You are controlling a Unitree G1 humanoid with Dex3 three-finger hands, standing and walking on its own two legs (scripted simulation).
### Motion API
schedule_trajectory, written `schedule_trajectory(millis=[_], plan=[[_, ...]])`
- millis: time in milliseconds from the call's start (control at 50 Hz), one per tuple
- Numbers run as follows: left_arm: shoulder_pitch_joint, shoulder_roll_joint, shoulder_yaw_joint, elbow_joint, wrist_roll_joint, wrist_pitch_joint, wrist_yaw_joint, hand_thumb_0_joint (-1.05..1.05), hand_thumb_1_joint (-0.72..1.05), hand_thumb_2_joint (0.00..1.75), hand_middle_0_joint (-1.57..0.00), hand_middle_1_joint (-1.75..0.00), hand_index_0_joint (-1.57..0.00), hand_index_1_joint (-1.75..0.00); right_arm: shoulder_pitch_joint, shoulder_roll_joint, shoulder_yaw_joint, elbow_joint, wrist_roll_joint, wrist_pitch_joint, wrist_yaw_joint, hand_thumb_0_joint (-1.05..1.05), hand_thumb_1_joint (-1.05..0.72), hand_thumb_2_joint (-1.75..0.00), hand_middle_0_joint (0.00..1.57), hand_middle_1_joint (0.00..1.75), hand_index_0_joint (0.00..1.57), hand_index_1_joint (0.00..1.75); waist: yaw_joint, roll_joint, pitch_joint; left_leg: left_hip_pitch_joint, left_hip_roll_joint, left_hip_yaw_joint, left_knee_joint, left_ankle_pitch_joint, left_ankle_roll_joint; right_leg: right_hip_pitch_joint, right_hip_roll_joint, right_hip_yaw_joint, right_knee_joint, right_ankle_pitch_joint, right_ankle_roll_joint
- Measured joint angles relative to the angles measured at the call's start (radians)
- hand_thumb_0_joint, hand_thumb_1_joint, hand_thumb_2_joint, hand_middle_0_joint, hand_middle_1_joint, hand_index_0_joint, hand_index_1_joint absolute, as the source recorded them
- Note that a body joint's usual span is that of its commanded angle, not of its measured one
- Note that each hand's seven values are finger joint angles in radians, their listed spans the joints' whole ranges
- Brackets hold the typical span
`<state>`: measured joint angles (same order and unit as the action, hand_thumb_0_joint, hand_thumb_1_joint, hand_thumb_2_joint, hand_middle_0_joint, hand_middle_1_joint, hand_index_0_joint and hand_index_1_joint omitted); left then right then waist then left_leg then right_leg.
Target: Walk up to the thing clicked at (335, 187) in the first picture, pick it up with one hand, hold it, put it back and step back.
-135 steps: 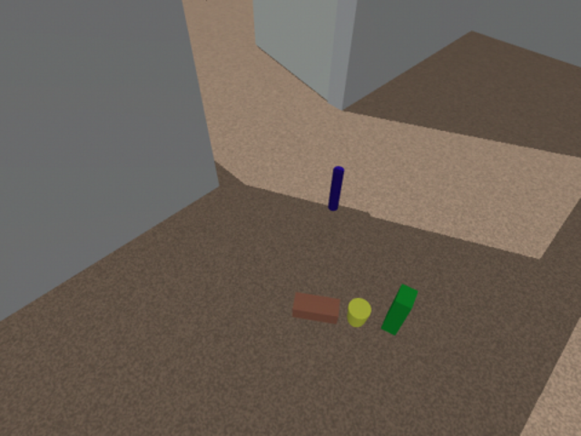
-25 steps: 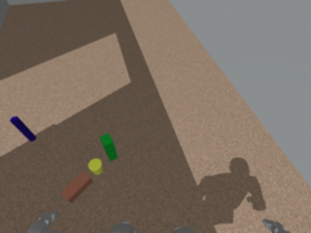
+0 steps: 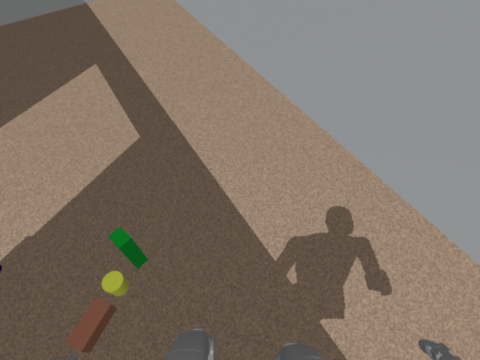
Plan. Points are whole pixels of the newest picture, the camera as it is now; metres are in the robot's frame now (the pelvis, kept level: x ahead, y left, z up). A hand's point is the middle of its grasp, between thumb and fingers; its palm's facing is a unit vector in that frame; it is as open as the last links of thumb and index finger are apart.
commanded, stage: walk up
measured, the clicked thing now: out of the picture +0.51 +1.07 -0.62
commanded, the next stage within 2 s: stand in 1.38 s
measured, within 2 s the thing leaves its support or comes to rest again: neither
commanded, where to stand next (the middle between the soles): +0.05 +0.01 m, yaw -12 degrees
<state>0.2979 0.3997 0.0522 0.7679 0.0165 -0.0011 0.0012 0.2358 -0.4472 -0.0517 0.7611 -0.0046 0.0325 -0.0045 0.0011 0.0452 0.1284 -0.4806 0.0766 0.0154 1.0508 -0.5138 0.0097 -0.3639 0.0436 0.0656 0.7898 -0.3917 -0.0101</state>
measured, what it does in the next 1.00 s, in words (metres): steps on the spot: left foot, then right foot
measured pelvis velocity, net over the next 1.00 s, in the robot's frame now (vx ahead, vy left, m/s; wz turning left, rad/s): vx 0.00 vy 0.02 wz -0.23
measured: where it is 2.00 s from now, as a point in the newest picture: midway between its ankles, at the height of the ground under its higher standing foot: outside the picture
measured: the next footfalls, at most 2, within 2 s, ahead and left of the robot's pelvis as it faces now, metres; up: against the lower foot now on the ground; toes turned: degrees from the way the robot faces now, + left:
left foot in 0.12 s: +0.07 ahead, +0.14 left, +0.00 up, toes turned -8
right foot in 0.40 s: +0.04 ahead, -0.12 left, +0.00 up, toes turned -7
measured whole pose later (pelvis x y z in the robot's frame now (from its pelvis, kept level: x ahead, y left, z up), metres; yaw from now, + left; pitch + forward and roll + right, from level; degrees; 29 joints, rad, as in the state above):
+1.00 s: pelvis +0.00 +0.02 +0.03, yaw -13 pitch -2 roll +0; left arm 0.11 0.36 0.01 1.09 -0.01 -0.02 0.00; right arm 0.14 -0.36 0.00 1.08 -0.01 -0.01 0.02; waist 0.00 0.00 0.06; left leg -0.18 0.05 0.07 0.50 -0.27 -0.02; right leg -0.24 0.03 0.11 0.51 -0.22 0.01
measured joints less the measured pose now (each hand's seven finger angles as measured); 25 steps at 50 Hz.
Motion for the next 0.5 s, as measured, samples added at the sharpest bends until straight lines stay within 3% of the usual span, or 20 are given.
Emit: schedule_trajectory(millis=[60,120,160,220,260,360,400,420,440,500], plan=[[-0.004,-0.003,-0.010,-0.005,0.004,-0.003,0.004,0.00,0.90,0.90,-0.21,-0.30,-0.21,-0.30,-0.011,0.012,0.007,0.008,-0.005,-0.010,0.005,0.01,-0.90,-0.90,0.21,0.30,0.20,0.30,0.007,-0.005,-0.006,0.016,-0.019,0.000,-0.039,0.017,0.007,-0.021,0.007,0.027,0.014,0.002,0.005],[-0.017,0.003,-0.016,-0.011,0.002,-0.002,0.007,0.00,0.90,0.90,-0.21,-0.30,-0.21,-0.30,-0.013,0.024,0.009,0.016,-0.010,-0.026,0.008,0.01,-0.90,-0.90,0.21,0.30,0.20,0.30,0.006,-0.021,-0.012,0.080,-0.042,0.003,-0.191,0.054,0.017,-0.051,0.008,0.049,0.050,-0.009,0.016],[-0.040,0.013,-0.010,-0.003,-0.008,0.009,0.012,0.00,0.90,0.90,-0.21,-0.30,-0.21,-0.30,-0.013,0.048,0.009,0.026,-0.023,-0.043,0.006,0.01,-0.90,-0.90,0.21,0.30,0.20,0.30,0.005,-0.066,-0.001,0.102,-0.067,0.031,-0.228,0.099,0.002,-0.070,-0.007,0.085,0.098,-0.015,0.011],[-0.063,0.011,-0.014,0.023,-0.011,0.016,0.023,0.00,0.90,0.90,-0.21,-0.30,-0.21,-0.30,-0.002,0.062,0.019,0.038,-0.023,-0.053,0.015,0.01,-0.90,-0.90,0.21,0.30,0.20,0.30,-0.005,-0.061,0.003,0.120,-0.037,0.039,-0.233,0.100,-0.001,-0.107,0.033,0.081,0.228,-0.122,-0.006],[-0.069,0.019,-0.009,0.037,-0.014,0.012,0.018,0.00,0.90,0.90,-0.21,-0.30,-0.21,-0.30,0.007,0.072,0.025,0.047,-0.025,-0.055,0.015,0.01,-0.90,-0.90,0.21,0.30,0.20,0.30,-0.011,-0.065,0.004,0.142,-0.018,0.045,-0.265,0.116,-0.005,-0.118,0.031,0.050,0.279,-0.125,-0.013],[-0.068,0.027,0.005,0.062,-0.012,-0.004,-0.004,0.00,0.90,0.90,-0.21,-0.30,-0.21,-0.30,0.031,0.051,0.025,0.056,-0.033,-0.050,0.020,0.01,-0.90,-0.90,0.21,0.30,0.20,0.30,-0.025,-0.049,-0.004,0.162,0.023,0.058,-0.311,0.138,-0.018,-0.043,-0.010,-0.037,0.092,-0.097,-0.014],[-0.062,0.026,0.008,0.071,-0.007,-0.016,-0.003,0.00,0.90,0.90,-0.21,-0.30,-0.21,-0.30,0.039,0.033,0.022,0.058,-0.028,-0.039,0.021,0.01,-0.90,-0.90,0.21,0.30,0.20,0.30,-0.025,-0.035,-0.013,0.150,0.042,0.061,-0.284,0.123,-0.030,0.025,-0.008,-0.058,-0.066,-0.005,-0.021],[-0.065,0.020,0.011,0.079,-0.002,-0.022,0.001,0.00,0.90,0.90,-0.21,-0.30,-0.21,-0.30,0.037,0.023,0.020,0.063,-0.025,-0.033,0.018,0.01,-0.90,-0.90,0.21,0.30,0.20,0.30,-0.026,-0.016,-0.007,0.142,0.059,0.053,-0.258,0.110,-0.032,0.037,0.006,-0.066,-0.093,0.064,-0.019],[-0.067,0.015,0.011,0.086,0.003,-0.027,0.005,0.00,0.90,0.90,-0.21,-0.30,-0.21,-0.30,0.033,0.019,0.017,0.072,-0.020,-0.025,0.015,0.01,-0.90,-0.90,0.21,0.30,0.20,0.30,-0.029,-0.003,-0.004,0.133,0.062,0.034,-0.235,0.102,-0.025,0.036,0.016,-0.073,-0.085,0.070,-0.017],[-0.066,0.001,-0.003,0.100,0.003,-0.034,0.008,0.00,0.90,0.90,-0.21,-0.30,-0.21,-0.30,0.014,0.018,0.016,0.100,-0.011,-0.006,0.005,0.01,-0.90,-0.90,0.21,0.30,0.20,0.30,-0.020,-0.008,-0.011,0.112,0.016,-0.012,-0.170,-0.026,-0.004,0.020,0.010,-0.052,-0.055,0.052,-0.023]])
